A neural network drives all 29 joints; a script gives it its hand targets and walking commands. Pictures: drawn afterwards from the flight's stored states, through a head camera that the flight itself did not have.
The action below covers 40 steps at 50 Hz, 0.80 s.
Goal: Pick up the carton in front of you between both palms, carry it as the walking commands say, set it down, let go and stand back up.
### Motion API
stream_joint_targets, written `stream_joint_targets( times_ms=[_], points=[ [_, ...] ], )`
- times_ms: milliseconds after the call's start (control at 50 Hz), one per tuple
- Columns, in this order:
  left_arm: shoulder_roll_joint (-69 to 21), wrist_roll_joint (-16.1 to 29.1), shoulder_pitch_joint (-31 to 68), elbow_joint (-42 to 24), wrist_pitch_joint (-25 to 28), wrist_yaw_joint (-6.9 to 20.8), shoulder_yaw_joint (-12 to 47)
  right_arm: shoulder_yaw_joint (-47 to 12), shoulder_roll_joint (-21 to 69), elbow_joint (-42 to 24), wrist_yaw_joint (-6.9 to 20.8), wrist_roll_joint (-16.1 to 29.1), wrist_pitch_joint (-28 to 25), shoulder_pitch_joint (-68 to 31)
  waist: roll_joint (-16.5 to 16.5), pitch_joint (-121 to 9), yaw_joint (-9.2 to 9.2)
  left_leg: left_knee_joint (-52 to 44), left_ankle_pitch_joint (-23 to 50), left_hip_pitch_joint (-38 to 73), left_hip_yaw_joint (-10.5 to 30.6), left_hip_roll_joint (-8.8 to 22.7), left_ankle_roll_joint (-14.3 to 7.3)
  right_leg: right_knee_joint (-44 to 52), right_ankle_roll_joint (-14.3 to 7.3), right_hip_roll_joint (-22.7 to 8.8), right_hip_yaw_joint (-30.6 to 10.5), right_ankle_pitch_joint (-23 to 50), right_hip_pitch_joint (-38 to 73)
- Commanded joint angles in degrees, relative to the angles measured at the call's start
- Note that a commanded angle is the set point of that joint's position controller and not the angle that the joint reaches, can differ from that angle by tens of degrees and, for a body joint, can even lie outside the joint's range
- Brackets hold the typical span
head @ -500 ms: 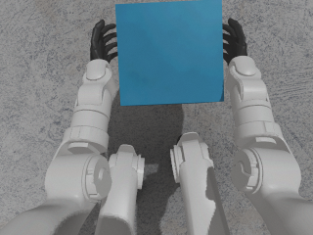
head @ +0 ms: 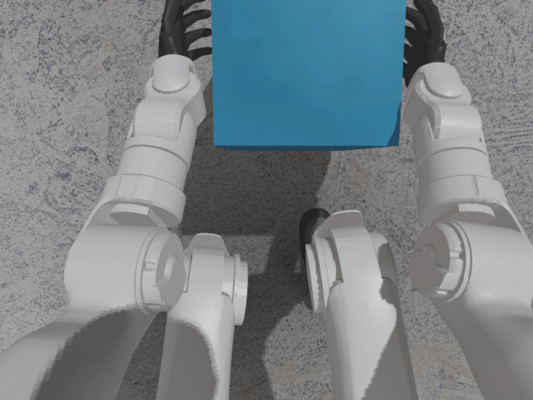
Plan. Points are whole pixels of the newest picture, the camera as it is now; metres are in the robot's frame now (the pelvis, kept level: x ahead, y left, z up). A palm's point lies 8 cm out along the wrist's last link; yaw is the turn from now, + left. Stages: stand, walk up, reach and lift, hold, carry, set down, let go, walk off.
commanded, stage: set down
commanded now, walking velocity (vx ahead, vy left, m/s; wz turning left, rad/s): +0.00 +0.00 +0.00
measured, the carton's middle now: (295, 80) +0.50 -0.12 -0.24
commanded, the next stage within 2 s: none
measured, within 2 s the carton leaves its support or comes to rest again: rests again in 0.32 s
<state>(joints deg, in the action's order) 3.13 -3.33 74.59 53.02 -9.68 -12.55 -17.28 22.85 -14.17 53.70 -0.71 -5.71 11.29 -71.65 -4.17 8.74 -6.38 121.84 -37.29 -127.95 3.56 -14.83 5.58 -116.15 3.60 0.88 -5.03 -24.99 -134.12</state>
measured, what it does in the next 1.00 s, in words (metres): stands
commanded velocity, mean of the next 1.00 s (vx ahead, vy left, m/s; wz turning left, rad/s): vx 0.00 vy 0.00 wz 0.00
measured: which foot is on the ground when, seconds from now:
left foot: down 0.00-1.00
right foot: down 0.00-1.00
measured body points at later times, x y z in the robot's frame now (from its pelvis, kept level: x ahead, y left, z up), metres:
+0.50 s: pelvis +0.00 +0.00 -0.01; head +0.35 -0.05 +0.26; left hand +0.54 +0.04 -0.19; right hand +0.49 -0.26 -0.20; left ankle +0.09 +0.11 -0.36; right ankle +0.14 -0.14 -0.36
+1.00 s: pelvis -0.01 +0.00 -0.02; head +0.36 -0.05 +0.23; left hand +0.54 +0.07 -0.21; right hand +0.47 -0.30 -0.22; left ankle +0.09 +0.11 -0.36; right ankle +0.14 -0.14 -0.36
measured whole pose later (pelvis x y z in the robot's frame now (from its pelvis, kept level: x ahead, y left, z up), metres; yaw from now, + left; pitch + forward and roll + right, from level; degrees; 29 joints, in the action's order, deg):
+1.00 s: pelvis -0.01 +0.00 -0.02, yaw +0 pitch +36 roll +1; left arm 13.2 5.2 80.2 62.9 -3.7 -7.8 -5.3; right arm 18.9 -23.6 72.2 -0.7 3.4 -2.0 -77.6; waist -2.9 21.2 -5.6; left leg 126.2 -36.6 -126.0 1.6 -9.7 4.1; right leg -120.3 1.5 -1.8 -2.9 -24.6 -131.8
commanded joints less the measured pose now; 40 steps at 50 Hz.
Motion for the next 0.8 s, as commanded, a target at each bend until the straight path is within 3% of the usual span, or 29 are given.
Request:
stream_joint_targets(
  times_ms=[0,340,640,780],
  points=[
    [-50.5,2.9,31.3,-2.6,1.2,14.9,20.7,-18.3,43.1,-4.3,14.9,4.3,-1.9,-32.3,-5.1,-59.4,-5.56,-13.2,14.5,15.2,-7.1,1.7,-3.1,4.0,-3.8,2.9,8.8,18.0,39.6],
    [-44.7,3.3,31.0,1.7,3.2,16.5,18.4,-18.4,37.2,-1.5,13.7,5.7,-5.2,-34.4,-3.7,-50.9,-5.54,-10.2,14.3,10.5,-6.1,2.0,-3.9,2.2,-4.6,2.3,7.0,18.4,37.8],
    [-33.6,-0.2,28.2,8.0,3.6,17.0,12.2,-12.0,28.1,7.2,12.4,2.0,-5.4,-29.8,-4.6,-38.5,-4.52,-9.9,7.6,7.2,-5.5,2.7,-4.6,1.9,-5.5,1.6,5.8,9.4,30.1],
    [-25.9,0.8,27.5,7.7,4.4,15.4,12.3,-8.9,20.4,10.7,10.9,2.0,-7.3,-26.9,-3.1,-38.4,-4.91,-9.3,7.7,10.1,-5.4,4.1,-3.4,1.5,-4.3,0.6,6.4,9.4,30.2]
  ],
)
